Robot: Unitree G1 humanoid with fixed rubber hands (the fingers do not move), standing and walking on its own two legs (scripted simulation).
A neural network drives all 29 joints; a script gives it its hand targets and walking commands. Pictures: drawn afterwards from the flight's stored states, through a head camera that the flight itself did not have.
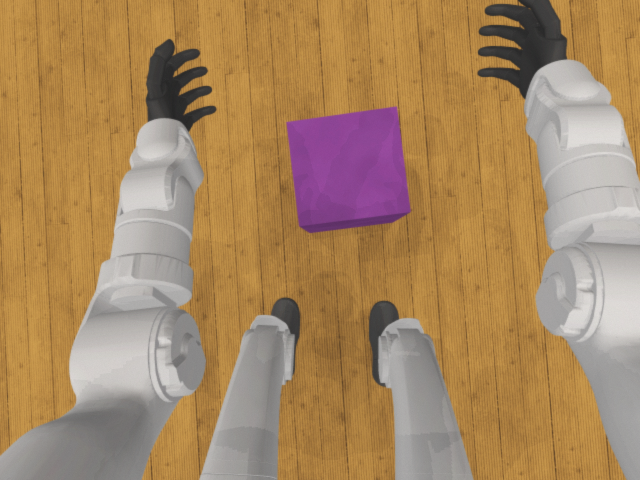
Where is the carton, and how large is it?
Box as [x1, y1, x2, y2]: [286, 106, 410, 232]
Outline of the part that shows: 396,106 286,122 299,226 309,232 385,223 392,222 410,211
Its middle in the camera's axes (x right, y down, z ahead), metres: +0.06 -0.14 +0.85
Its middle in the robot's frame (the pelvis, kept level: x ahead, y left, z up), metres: +0.52 -0.01 -0.52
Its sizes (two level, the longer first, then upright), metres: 0.210 0.200 0.250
